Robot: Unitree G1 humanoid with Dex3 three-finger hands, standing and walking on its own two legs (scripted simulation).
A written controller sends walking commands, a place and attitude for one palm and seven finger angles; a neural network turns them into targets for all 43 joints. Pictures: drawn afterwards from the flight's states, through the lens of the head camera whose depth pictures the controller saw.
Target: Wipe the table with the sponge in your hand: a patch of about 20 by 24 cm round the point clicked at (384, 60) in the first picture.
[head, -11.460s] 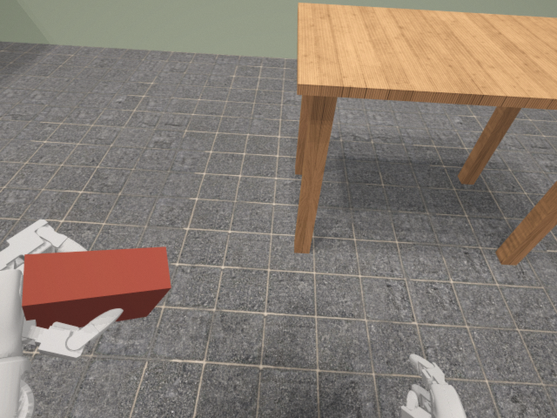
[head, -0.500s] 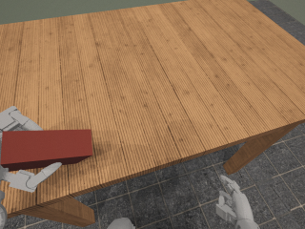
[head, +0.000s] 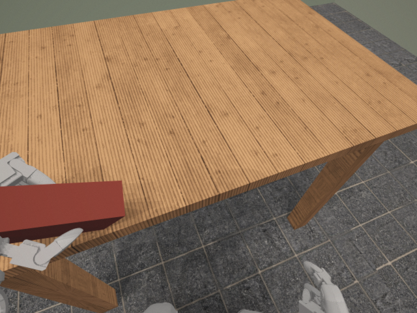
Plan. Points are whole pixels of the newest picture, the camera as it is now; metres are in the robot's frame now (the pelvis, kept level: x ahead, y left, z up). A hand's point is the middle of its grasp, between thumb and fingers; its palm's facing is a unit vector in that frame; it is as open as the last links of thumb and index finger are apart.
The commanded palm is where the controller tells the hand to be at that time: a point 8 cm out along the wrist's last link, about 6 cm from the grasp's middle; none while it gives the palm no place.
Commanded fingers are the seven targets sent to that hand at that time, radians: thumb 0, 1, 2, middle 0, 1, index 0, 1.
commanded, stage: come to a stop and stand still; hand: left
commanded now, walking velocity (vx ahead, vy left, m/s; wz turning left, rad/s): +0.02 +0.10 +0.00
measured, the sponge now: (80, 211) +0.23 +0.20 +0.14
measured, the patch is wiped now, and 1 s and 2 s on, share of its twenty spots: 0.00 0.00 0.00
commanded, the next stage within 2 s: look again from close up in 1.06 s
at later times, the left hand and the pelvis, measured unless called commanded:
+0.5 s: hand (19, 222) +0.20 +0.26 +0.15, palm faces +0.37 -0.87 -0.34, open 9.2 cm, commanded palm +0.15 +0.30 +0.18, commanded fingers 0.00 0.10 1.30 -1.20 -1.60 -1.20 -1.60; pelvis -0.01 +0.02 +0.01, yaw -1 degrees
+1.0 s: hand out of the picture +0.22 +0.29 +0.16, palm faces +0.39 -0.85 -0.37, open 9.2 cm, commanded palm +0.16 +0.32 +0.18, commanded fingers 0.00 0.10 1.30 -1.20 -1.60 -1.20 -1.60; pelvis +0.00 +0.04 +0.01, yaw +0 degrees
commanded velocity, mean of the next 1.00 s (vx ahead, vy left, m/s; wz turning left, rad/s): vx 0.00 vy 0.00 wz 0.00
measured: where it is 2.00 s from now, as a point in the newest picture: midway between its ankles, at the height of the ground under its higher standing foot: outside the picture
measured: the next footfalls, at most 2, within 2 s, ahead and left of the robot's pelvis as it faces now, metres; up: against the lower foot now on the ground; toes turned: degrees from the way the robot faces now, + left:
left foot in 0.04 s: +0.04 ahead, +0.13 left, +0.00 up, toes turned +2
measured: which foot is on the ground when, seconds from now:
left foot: up 0.00-0.02, down 0.04-1.00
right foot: down 0.00-1.00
